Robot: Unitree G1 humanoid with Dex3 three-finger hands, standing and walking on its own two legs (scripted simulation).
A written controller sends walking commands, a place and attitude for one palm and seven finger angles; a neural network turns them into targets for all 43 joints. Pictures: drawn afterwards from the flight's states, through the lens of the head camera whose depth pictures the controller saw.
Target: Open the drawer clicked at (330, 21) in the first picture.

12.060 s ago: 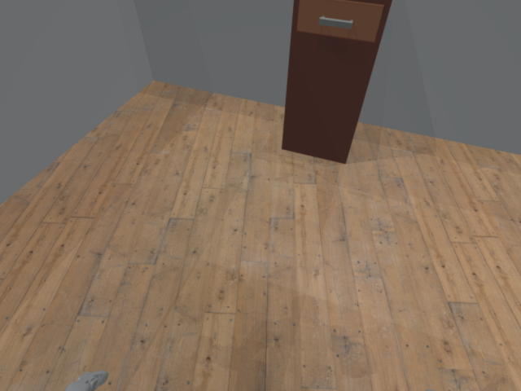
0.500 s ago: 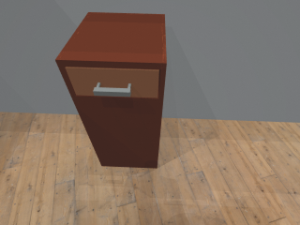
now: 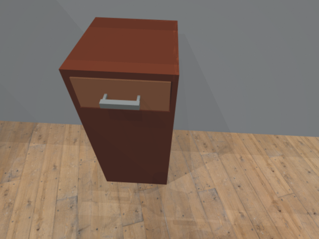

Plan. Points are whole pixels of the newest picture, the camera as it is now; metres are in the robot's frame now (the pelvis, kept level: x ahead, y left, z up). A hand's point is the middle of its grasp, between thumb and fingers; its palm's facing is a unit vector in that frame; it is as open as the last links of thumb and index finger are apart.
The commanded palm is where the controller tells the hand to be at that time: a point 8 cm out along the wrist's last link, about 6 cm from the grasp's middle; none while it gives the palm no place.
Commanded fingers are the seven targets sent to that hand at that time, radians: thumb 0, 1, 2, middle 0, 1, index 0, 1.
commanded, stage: come to a stop and stand still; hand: left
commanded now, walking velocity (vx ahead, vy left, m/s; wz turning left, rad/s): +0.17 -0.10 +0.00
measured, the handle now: (121, 100) +0.56 +0.18 +0.00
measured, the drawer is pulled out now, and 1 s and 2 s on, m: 0.00 0.00 0.00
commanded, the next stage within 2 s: none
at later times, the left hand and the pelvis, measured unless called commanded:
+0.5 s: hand out of the picture +0.02 +0.17 -0.18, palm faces +0.05 -0.98 -0.20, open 7.4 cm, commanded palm none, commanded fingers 0.00 0.90 0.90 -0.20 -0.30 -0.20 -0.30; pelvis +0.00 -0.01 -0.01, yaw +0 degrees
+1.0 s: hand out of the picture -0.09 +0.17 -0.18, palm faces +0.06 -0.99 -0.16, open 7.4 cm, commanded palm none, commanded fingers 0.00 0.90 0.90 -0.20 -0.30 -0.20 -0.30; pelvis -0.06 +0.01 +0.00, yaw +1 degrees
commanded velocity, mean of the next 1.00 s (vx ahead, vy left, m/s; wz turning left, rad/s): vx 0.00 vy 0.00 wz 0.00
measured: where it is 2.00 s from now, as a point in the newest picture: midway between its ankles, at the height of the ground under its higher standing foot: outside the picture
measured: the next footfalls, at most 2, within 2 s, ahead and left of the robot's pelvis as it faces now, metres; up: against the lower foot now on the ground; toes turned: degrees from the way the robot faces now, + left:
left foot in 1.98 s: -0.13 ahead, +0.12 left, +0.00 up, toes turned +3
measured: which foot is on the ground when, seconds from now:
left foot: down 0.00-1.00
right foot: down 0.00-1.00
